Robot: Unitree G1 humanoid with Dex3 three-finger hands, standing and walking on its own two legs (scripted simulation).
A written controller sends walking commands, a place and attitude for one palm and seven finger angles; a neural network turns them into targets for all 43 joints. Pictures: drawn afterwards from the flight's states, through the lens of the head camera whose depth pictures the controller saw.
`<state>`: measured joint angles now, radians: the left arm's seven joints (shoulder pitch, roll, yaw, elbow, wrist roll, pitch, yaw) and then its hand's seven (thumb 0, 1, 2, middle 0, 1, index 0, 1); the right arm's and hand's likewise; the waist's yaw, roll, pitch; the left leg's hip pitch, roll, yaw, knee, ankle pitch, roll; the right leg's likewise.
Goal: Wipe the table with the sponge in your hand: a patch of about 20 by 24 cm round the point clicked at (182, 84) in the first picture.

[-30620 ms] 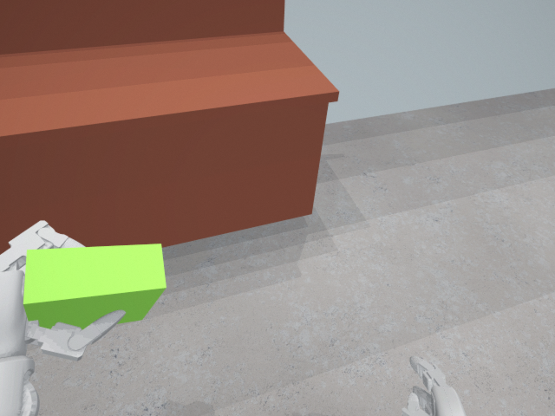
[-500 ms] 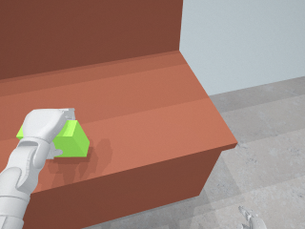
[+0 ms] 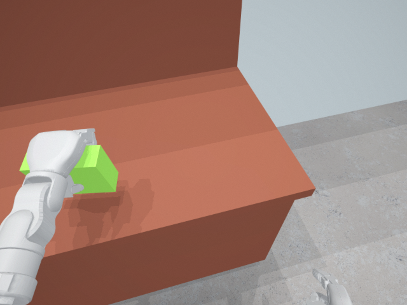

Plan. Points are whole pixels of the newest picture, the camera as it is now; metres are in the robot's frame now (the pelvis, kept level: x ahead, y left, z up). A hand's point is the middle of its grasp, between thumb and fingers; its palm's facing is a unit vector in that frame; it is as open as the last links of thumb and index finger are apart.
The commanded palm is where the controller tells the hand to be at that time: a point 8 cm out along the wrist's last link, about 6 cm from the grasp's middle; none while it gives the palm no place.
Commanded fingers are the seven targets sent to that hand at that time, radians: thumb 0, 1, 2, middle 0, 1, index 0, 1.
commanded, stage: move the sponge above the wiping area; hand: left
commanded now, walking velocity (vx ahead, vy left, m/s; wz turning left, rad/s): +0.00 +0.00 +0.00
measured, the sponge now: (79, 175) +0.33 +0.32 +0.05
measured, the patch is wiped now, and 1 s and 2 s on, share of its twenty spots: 0.00 0.00 0.05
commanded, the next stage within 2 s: lower the sponge onto the table in 0.90 s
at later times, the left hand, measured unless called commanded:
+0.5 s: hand (60, 159) +0.33 +0.33 +0.11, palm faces +0.09 +0.02 -1.00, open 9.2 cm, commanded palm +0.29 +0.34 +0.14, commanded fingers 0.00 0.10 1.30 -1.20 -1.60 -1.20 -1.60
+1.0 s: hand (36, 167) +0.31 +0.37 +0.10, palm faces +0.07 +0.02 -1.00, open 9.2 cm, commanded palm +0.28 +0.35 +0.14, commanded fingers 0.00 0.10 1.30 -1.20 -1.60 -1.20 -1.60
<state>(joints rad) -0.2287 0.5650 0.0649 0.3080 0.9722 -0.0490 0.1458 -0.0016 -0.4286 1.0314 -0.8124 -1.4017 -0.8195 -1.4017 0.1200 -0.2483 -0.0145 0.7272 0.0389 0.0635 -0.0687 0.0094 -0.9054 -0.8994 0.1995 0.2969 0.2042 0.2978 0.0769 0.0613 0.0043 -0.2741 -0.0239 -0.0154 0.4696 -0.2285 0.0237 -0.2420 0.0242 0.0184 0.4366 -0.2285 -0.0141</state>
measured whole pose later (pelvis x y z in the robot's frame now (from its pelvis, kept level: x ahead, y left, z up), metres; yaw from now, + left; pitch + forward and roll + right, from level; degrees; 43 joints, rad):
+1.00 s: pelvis +0.01 +0.00 +0.00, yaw +1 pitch +2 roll -1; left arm -0.23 0.62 0.13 0.40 0.92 0.11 0.12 0.00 -0.43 1.03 -0.82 -1.41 -0.83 -1.41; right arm 0.12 -0.27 -0.03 0.75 0.06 0.09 -0.06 0.01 -0.91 -0.90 0.20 0.30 0.20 0.30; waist 0.07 0.08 -0.02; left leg -0.28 -0.03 -0.03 0.47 -0.23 0.03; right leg -0.23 0.02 0.00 0.42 -0.23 -0.01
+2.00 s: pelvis +0.00 +0.00 +0.00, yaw +2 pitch +2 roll -1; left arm -0.19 0.57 0.03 0.53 0.93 0.20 0.01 0.00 -0.44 1.04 -0.82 -1.43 -0.82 -1.43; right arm 0.14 -0.29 -0.01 0.73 0.07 0.11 -0.06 0.01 -0.91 -0.90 0.20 0.30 0.20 0.30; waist 0.05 0.09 -0.02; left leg -0.28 -0.03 -0.05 0.48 -0.22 0.03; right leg -0.23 0.02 -0.01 0.42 -0.23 -0.01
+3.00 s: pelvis -0.01 +0.00 -0.01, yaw +2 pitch +8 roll -1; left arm -0.47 0.60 0.05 0.79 1.04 -0.03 0.12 0.02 -0.49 1.07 -0.84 -1.36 -0.86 -1.39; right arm 0.19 -0.27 -0.02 0.73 0.06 0.10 -0.05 0.01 -0.91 -0.90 0.20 0.30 0.21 0.30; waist 0.05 0.06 -0.07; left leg -0.50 -0.03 -0.05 0.63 -0.27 0.02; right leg -0.45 0.03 -0.02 0.57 -0.27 -0.02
